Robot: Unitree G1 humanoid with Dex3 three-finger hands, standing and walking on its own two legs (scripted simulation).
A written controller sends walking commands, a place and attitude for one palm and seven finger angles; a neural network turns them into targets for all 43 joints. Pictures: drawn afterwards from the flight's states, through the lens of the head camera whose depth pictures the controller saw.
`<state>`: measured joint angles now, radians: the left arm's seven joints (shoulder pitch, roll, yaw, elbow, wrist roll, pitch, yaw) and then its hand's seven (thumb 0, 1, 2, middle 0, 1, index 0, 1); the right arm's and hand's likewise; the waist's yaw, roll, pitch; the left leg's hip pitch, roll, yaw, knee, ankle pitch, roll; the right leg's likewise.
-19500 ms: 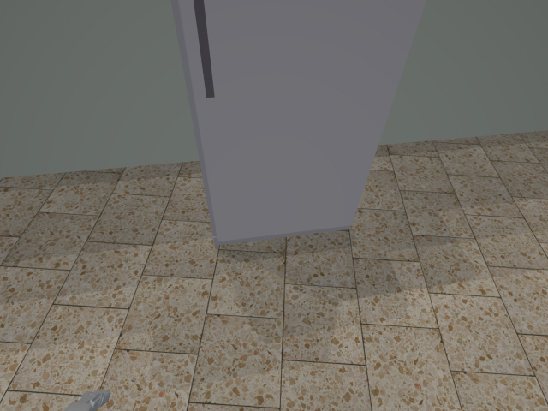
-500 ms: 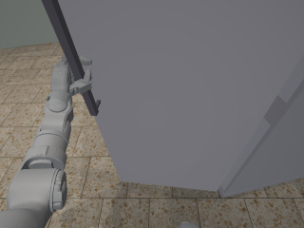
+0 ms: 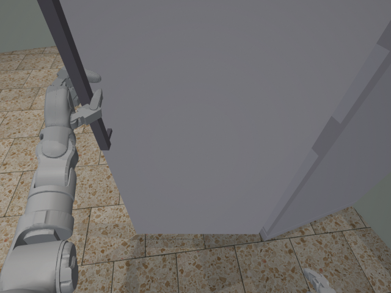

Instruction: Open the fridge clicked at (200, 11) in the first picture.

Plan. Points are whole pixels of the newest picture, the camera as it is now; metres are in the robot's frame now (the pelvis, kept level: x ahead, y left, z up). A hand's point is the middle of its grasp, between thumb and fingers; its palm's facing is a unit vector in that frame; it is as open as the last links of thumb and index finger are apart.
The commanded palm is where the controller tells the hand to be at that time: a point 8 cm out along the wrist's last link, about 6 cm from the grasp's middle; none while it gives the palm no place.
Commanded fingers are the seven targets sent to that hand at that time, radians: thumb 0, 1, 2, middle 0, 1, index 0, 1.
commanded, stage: stop walking and hold the door back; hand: left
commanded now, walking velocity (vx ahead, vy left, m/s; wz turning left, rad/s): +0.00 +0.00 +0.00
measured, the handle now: (73, 46) +0.47 +0.20 +0.27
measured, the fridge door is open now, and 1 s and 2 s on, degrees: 70 69 69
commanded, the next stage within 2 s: loosen the grip on the handle in 0.40 s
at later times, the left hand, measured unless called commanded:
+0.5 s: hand (94, 111) +0.42 +0.18 +0.17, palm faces +0.14 -0.97 -0.20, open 5.8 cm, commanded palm +0.39 +0.23 +0.17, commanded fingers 0.00 0.78 0.84 -0.45 -1.40 -0.45 -1.40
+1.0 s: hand (94, 107) +0.44 +0.19 +0.17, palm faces +0.16 -0.96 -0.22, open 13.8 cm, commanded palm +0.40 +0.23 +0.18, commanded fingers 0.00 -0.55 0.20 -0.25 -1.15 -0.25 -1.15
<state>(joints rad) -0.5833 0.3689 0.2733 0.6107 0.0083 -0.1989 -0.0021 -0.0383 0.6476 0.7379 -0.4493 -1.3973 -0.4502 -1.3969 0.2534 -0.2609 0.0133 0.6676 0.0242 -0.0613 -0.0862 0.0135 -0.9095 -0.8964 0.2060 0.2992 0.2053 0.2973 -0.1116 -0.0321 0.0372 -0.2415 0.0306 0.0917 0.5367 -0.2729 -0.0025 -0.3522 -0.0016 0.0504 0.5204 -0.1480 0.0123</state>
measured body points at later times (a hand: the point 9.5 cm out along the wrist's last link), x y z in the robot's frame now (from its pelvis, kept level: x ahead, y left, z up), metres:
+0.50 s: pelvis +0.01 +0.01 +0.00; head +0.02 +0.01 +0.45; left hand +0.40 +0.23 +0.18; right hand +0.13 -0.24 -0.11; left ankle +0.01 +0.12 -0.73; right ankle +0.08 -0.12 -0.73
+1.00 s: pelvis +0.04 -0.02 +0.00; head +0.07 -0.02 +0.45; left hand +0.42 +0.24 +0.18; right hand +0.15 -0.28 -0.10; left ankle +0.01 +0.12 -0.73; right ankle +0.08 -0.12 -0.73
